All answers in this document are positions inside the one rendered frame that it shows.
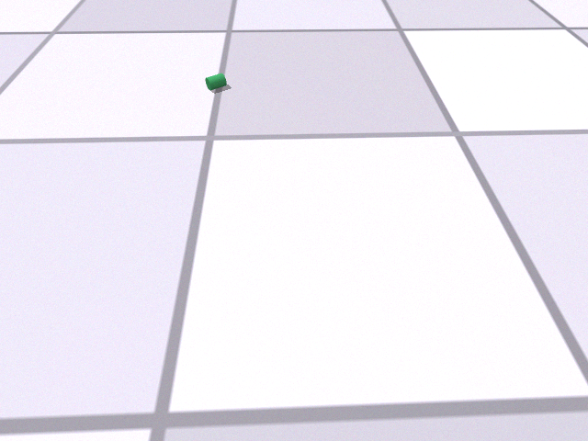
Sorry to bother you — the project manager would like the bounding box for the can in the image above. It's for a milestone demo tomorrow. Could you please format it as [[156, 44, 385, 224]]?
[[206, 73, 227, 90]]

